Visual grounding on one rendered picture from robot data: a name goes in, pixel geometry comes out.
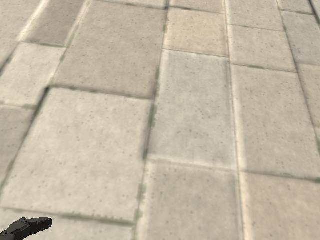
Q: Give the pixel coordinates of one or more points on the left robot hand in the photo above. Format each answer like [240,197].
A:
[23,228]

